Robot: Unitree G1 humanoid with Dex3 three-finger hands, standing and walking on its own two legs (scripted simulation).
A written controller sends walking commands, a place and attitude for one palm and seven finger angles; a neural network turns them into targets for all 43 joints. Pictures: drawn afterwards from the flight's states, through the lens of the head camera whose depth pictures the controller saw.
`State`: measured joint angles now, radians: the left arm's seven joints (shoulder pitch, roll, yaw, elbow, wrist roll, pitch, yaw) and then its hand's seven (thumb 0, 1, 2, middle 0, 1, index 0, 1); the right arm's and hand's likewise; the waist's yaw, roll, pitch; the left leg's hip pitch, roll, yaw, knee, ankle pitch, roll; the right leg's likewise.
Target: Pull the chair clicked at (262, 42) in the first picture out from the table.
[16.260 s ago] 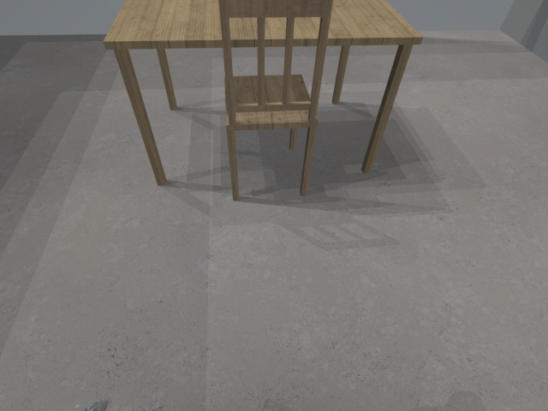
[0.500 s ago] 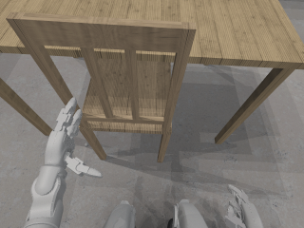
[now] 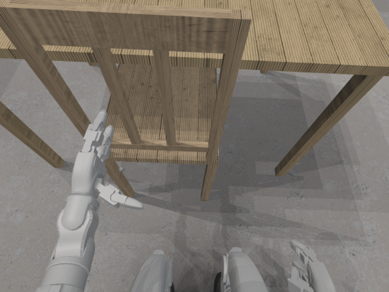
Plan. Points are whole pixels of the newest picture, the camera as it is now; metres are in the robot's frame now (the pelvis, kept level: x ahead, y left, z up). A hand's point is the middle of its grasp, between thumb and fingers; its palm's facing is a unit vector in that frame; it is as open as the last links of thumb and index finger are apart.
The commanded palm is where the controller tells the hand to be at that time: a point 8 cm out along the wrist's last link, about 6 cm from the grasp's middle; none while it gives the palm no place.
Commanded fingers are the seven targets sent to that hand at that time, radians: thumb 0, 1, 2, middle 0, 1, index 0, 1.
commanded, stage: aim the fingers beside a spindle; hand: left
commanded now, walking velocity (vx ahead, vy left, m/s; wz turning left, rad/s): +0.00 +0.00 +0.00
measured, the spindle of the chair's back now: (122, 105) +0.49 +0.17 +0.04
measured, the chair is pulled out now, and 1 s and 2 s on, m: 0.00 0.00 0.00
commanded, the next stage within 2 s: push the fingers through the gap in 0.60 s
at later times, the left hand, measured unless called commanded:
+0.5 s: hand (124, 168) +0.35 +0.15 +0.02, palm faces -0.02 -1.00 -0.04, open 16.9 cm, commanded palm +0.32 +0.21 +0.02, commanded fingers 0.00 -0.50 0.30 -0.06 -0.08 -0.06 -0.08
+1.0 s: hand (126, 157) +0.37 +0.15 +0.02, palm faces -0.02 -1.00 -0.05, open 16.9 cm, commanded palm +0.36 +0.20 +0.02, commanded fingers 0.00 -0.50 0.30 -0.06 -0.08 -0.06 -0.08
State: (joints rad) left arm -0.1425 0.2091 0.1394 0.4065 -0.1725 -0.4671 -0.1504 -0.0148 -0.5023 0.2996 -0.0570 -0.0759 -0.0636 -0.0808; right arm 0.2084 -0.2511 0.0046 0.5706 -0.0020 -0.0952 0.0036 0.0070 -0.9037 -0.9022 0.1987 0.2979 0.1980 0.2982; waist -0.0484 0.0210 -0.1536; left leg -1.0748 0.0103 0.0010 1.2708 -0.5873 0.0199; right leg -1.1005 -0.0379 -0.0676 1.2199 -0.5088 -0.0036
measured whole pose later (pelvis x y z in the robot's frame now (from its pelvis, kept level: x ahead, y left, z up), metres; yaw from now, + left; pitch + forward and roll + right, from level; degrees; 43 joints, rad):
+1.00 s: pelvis -0.01 +0.00 -0.01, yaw +0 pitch +23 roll -2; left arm -0.29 0.23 0.17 0.55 -0.15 -0.47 -0.13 -0.01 -0.50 0.30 -0.06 -0.08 -0.06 -0.08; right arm 0.20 -0.25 0.01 0.58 0.00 -0.07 0.00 0.01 -0.90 -0.90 0.20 0.30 0.20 0.30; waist -0.06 0.02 -0.16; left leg -1.11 0.01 0.00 1.29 -0.58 0.01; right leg -1.14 -0.03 -0.07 1.24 -0.51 -0.01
